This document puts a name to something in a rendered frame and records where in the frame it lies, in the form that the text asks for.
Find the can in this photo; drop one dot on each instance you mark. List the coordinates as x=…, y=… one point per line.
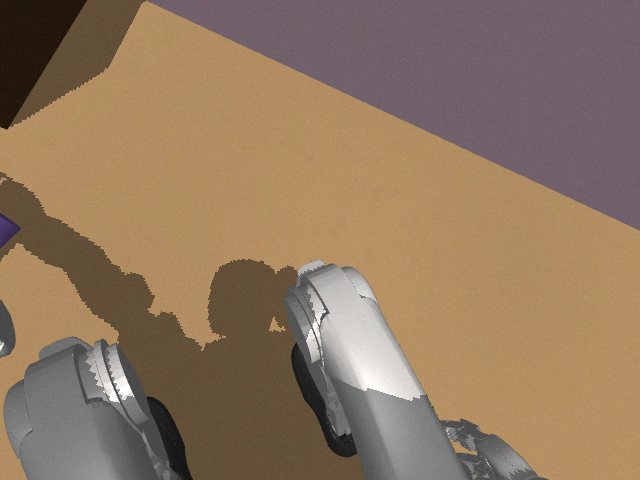
x=7, y=229

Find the left robot foot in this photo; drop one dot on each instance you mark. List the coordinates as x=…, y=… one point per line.
x=171, y=438

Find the right robot foot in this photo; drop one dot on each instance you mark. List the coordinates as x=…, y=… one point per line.
x=341, y=445

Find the right robot hand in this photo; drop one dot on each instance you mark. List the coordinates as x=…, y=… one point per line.
x=495, y=459

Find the left robot arm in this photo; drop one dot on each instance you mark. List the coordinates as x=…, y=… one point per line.
x=7, y=332

